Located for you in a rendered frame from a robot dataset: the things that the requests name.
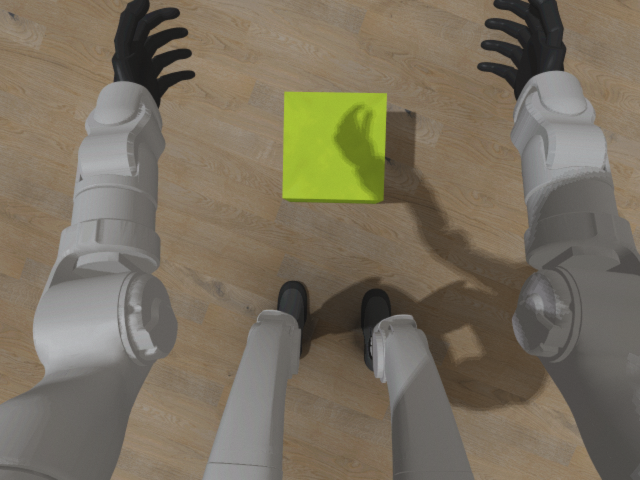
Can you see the robot right hand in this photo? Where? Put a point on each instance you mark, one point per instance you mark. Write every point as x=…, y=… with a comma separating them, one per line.
x=543, y=48

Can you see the left robot upper arm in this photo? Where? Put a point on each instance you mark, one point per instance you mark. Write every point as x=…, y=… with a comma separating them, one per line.
x=97, y=338

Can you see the robot right forearm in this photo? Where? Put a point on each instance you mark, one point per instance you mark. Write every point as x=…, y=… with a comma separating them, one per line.
x=567, y=181

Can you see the robot right foot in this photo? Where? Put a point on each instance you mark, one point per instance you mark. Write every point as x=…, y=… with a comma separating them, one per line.
x=375, y=307

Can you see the robot left hand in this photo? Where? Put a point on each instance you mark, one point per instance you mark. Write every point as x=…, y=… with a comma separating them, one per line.
x=134, y=49

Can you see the right robot thigh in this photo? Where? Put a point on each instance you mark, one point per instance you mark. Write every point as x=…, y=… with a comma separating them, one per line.
x=426, y=443

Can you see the robot left forearm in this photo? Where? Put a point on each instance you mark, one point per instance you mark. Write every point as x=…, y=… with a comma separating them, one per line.
x=116, y=190

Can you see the right robot upper arm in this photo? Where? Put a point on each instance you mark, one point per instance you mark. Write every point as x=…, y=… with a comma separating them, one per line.
x=584, y=326

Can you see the carton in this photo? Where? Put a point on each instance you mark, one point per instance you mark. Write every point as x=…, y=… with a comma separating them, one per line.
x=334, y=147

